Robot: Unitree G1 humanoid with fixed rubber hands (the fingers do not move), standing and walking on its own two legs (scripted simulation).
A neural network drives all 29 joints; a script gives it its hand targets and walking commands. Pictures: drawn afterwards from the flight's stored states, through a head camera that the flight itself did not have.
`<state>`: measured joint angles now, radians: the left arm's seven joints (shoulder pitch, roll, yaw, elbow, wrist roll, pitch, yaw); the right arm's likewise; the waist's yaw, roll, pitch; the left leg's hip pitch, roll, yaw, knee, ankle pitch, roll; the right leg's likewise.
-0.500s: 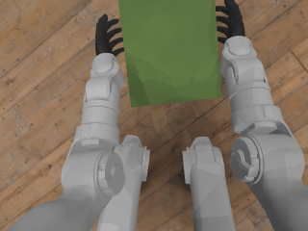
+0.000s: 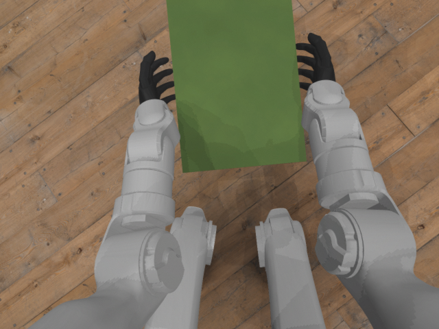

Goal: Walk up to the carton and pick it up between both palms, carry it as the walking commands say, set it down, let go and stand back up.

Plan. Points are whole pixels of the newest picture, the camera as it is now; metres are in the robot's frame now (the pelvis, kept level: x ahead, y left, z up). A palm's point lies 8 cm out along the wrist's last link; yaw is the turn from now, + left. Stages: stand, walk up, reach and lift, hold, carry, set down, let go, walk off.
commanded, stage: reach and lift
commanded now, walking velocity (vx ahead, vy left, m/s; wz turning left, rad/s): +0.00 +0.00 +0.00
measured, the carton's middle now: (234, 96) +0.53 +0.00 -0.17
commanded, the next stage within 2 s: none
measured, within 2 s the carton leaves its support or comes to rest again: neither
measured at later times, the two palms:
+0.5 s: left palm (130, 99) +0.47 +0.13 -0.01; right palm (331, 75) +0.49 -0.13 -0.01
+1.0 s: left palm (97, 92) +0.45 +0.14 +0.07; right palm (353, 62) +0.47 -0.13 +0.06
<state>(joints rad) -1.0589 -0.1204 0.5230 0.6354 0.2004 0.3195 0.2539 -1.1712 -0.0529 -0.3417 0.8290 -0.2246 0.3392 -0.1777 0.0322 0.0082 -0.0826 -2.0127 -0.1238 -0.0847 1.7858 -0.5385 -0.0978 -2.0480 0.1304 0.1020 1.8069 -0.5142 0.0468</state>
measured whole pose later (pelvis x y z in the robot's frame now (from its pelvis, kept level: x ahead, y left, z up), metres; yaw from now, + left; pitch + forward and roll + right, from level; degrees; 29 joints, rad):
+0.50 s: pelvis +0.01 +0.00 +0.05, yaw -1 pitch +41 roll +2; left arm -0.94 -0.16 0.52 0.64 0.23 0.32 0.27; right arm -1.05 0.00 -0.37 0.82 -0.25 0.34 -0.18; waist 0.04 0.01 -0.16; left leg -1.82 -0.12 -0.11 1.62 -0.51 -0.08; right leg -1.84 0.13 0.11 1.63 -0.49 0.05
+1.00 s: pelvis +0.03 +0.01 +0.12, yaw -1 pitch +36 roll +1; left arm -0.79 -0.20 0.49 0.63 0.24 0.30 0.26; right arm -0.89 0.05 -0.37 0.80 -0.25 0.31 -0.18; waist 0.05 0.01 -0.20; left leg -1.56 -0.12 -0.13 1.41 -0.48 -0.07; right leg -1.57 0.12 0.11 1.41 -0.47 0.04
